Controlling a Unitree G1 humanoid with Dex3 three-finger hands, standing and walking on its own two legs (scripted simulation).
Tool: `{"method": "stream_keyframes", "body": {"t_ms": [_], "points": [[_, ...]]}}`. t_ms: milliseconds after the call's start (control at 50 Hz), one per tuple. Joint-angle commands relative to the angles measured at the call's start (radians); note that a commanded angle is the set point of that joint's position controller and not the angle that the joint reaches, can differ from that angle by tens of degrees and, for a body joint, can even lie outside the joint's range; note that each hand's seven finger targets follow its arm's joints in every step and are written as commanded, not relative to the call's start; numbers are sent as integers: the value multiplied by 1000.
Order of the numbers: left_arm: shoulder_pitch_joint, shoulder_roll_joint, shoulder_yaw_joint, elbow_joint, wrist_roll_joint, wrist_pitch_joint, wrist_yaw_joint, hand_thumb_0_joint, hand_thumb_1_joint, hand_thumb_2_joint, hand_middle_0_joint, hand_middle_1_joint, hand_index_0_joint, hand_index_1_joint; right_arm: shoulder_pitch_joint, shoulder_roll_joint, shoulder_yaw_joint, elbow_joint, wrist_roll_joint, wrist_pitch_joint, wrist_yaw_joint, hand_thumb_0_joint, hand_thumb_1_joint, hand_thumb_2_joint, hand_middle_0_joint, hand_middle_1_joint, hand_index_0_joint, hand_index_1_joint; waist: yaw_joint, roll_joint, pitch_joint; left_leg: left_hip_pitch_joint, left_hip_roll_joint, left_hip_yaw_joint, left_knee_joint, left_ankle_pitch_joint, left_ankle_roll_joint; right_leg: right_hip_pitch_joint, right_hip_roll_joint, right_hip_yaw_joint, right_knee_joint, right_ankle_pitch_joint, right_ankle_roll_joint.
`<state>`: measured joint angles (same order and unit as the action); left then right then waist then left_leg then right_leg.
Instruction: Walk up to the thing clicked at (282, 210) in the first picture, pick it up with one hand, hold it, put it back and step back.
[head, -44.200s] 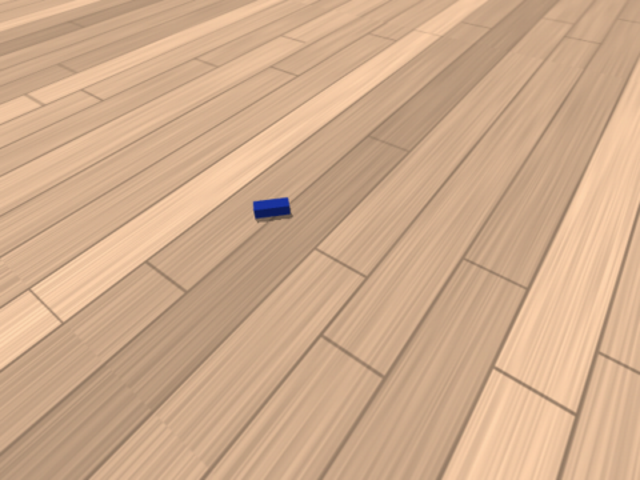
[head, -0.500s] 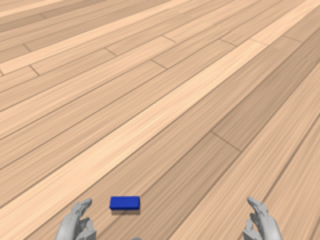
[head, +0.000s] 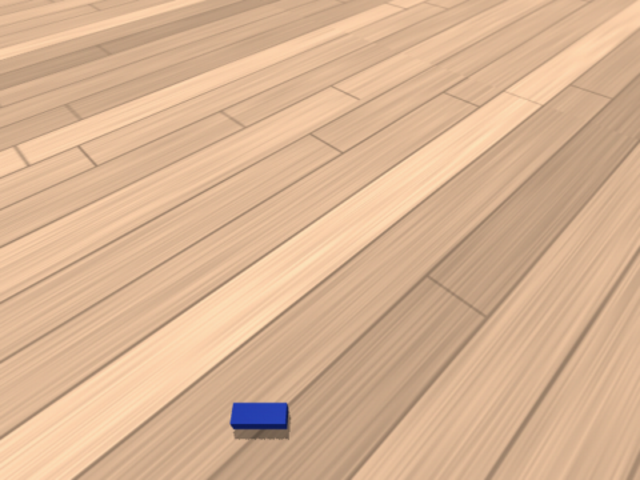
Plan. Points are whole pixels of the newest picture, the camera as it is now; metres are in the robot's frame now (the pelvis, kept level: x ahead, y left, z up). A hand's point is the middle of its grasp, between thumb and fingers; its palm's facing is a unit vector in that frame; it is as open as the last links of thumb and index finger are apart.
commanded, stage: stand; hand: left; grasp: from above
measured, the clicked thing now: (260, 415) +0.42 +0.24 -0.74
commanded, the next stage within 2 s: step back in 1.98 s
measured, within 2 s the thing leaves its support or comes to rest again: neither
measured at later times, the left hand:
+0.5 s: hand out of the picture +0.05 +0.23 -0.15, palm faces +0.01 -0.94 -0.34, open 7.4 cm
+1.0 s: hand out of the picture +0.06 +0.23 -0.15, palm faces -0.01 -0.94 -0.33, open 7.4 cm
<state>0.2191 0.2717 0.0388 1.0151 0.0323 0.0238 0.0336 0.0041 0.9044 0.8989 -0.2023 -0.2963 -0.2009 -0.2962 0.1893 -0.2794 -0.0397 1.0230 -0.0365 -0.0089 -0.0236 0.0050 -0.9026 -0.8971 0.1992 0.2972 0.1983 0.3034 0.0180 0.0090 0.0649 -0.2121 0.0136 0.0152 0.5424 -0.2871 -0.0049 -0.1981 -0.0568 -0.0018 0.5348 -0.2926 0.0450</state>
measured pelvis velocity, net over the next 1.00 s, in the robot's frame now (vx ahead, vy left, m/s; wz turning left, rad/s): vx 0.00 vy -0.01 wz -0.01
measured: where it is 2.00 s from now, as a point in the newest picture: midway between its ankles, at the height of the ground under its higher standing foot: outside the picture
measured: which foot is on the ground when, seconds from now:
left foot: down 0.00-1.00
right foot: down 0.00-1.00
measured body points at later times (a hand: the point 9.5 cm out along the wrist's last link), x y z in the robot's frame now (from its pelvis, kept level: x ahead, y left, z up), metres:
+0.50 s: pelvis -0.01 -0.01 +0.01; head -0.01 -0.01 +0.46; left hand +0.05 +0.28 -0.13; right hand +0.05 -0.30 -0.13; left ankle +0.00 +0.12 -0.73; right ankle +0.00 -0.15 -0.73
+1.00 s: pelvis +0.00 -0.01 +0.01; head +0.00 -0.02 +0.46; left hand +0.07 +0.28 -0.12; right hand +0.06 -0.30 -0.13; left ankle +0.00 +0.12 -0.73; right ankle +0.00 -0.15 -0.73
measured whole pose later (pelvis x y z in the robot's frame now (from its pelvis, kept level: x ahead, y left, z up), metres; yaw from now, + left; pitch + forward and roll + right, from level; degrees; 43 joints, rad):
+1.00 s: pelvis +0.00 -0.01 +0.01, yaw +0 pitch -3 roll +0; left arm 0.11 0.31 0.02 1.15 0.02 0.00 0.02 0.00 0.90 0.90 -0.20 -0.30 -0.20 -0.30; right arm 0.13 -0.32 -0.01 1.14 -0.02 -0.01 -0.01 0.00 -0.90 -0.90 0.20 0.30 0.20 0.30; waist 0.00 0.01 0.06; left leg -0.12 0.04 0.02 0.36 -0.19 -0.03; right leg -0.11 -0.03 -0.01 0.35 -0.19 0.03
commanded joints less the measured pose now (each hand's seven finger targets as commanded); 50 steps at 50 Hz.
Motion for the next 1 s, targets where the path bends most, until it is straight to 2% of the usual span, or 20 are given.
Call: {"method": "stream_keyframes", "body": {"t_ms": [0, 40, 80, 140, 180, 240, 280, 320, 400, 420, 480, 520, 560, 700, 880, 940, 980], "points": [[-59, 188, 41, -29, -4, -36, 14, 0, 900, 900, -200, -300, -200, -301, -25, -185, -41, -32, 7, -20, -17, 0, -900, -900, 200, 300, 200, 300, -11, -23, -81, 53, 75, -83, -154, 199, 30, 57, -55, 56, -139, 216, -59], [-51, 183, 36, -5, -3, -35, 13, 0, 900, 900, -200, -300, -200, -301, -40, -183, -38, -19, 7, -20, -16, 0, -900, -900, 200, 300, 200, 300, -7, -17, -70, 84, 81, -84, -164, 224, 28, 48, -54, 53, -155, 228, -56], [-62, 183, 33, 11, -2, -33, 13, 0, 900, 900, -200, -300, -200, -301, -42, -187, -36, -4, 7, -17, -15, 0, -900, -900, 200, 300, 200, 300, -6, -10, -39, 65, 80, -87, -201, 153, 23, 50, -49, 52, -176, 170, -52], [-57, 186, 31, 33, 0, -33, 11, 0, 900, 900, -200, -300, -200, -301, -56, -189, -36, 9, 8, -15, -11, 0, -900, -900, 200, 300, 200, 300, -4, -8, -13, 63, 80, -90, -223, 125, 20, 45, -48, 50, -201, 145, -50], [-79, 200, 35, 34, 0, -37, 11, 0, 900, 900, -200, -300, -200, -301, -52, -190, -35, 15, 8, -15, -10, 0, -900, -900, 200, 300, 200, 300, -12, -8, -29, 63, 84, -90, -230, 146, 21, 64, -54, 55, -206, 158, -51], [-75, 202, 33, 49, 0, -36, 7, 0, 900, 900, -200, -300, -200, -301, -63, -194, -35, 24, 9, -12, -7, 0, -900, -900, 200, 300, 200, 300, -8, -5, -5, 53, 81, -89, -245, 80, 17, 50, -49, 55, -231, 97, -48], [-84, 206, 33, 50, -1, -37, 5, 0, 900, 900, -200, -300, -200, -301, -70, -197, -34, 27, 8, -13, -5, 0, -900, -900, 200, 300, 200, 300, -6, 2, -7, 36, 84, -94, -259, 67, 16, 62, -48, 52, -225, 101, -51], [-95, 205, 33, 52, -4, -38, 4, 0, 900, 900, -200, -300, -200, -301, -73, -197, -33, 30, 8, -15, -5, 0, -900, -900, 200, 300, 200, 300, -7, 6, -34, 50, 91, -93, -258, 98, 20, 77, -56, 58, -223, 137, -53], [-101, 217, 33, 63, -5, -42, 2, 0, 900, 900, -200, -300, -200, -301, -71, -199, -28, 39, 9, -16, -2, 0, -900, -900, 200, 300, 200, 300, -7, -22, -32, 59, 89, -88, -255, 102, 18, 76, -56, 58, -238, 130, -49], [-100, 216, 31, 65, -4, -42, 1, 0, 900, 900, -200, -300, -200, -301, -72, -202, -26, 40, 11, -14, 0, 0, -900, -900, 200, 300, 200, 300, -10, -23, -11, 51, 83, -87, -258, 76, 17, 56, -51, 57, -249, 91, -46], [-111, 220, 30, 65, -6, -42, -1, 0, 900, 900, -200, -300, -200, -301, -79, -210, -26, 40, 12, -16, -1, 0, -900, -900, 200, 300, 200, 300, -13, -15, -36, 84, 95, -87, -257, 108, 16, 52, -57, 63, -245, 117, -54], [-111, 226, 32, 67, -9, -42, -1, 0, 900, 900, -200, -300, -200, -301, -79, -216, -24, 46, 12, -17, -1, 0, -900, -900, 200, 300, 200, 300, -9, 4, -38, 69, 96, -89, -263, 91, 18, 68, -57, 65, -243, 130, -53], [-110, 223, 28, 72, -7, -41, -4, 0, 900, 900, -200, -300, -200, -301, -80, -221, -22, 48, 12, -16, 0, 0, -900, -900, 200, 300, 200, 300, -12, -1, -21, 54, 95, -89, -266, 63, 17, 59, -53, 63, -246, 99, -53], [-120, 232, 27, 77, -13, -47, -5, 0, 900, 900, -200, -300, -200, -301, -81, -220, -15, 57, 15, -19, 1, 0, -900, -900, 200, 300, 200, 300, -15, -24, -60, 98, 102, -79, -246, 189, 17, 78, -63, 68, -242, 198, -53], [-134, 237, 24, 81, -13, -46, -7, 0, 900, 900, -200, -300, -200, -301, -88, -231, -12, 65, 15, -15, 3, 0, -900, -900, 200, 300, 200, 300, -19, -34, -46, 85, 104, -76, -252, 156, 18, 72, -61, 68, -261, 151, -53], [-139, 243, 25, 78, -15, -49, -8, 0, 900, 900, -200, -300, -200, -301, -88, -233, -11, 67, 16, -16, 4, 0, -900, -900, 200, 300, 200, 300, -21, -7, -71, 97, 109, -73, -249, 191, 17, 92, -67, 70, -252, 202, -56], [-138, 247, 26, 78, -16, -48, -10, 0, 900, 900, -200, -300, -200, -301, -95, -238, -10, 67, 17, -18, 4, 0, -900, -900, 200, 300, 200, 300, -19, 3, -62, 88, 105, -71, -260, 169, 16, 85, -63, 71, -255, 190, -53]]}}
